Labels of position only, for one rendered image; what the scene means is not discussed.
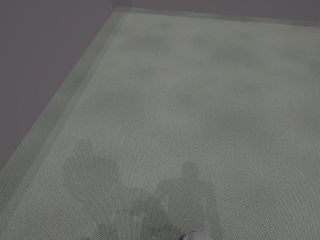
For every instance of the robot right shin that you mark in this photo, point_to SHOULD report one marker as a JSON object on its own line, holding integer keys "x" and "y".
{"x": 194, "y": 230}

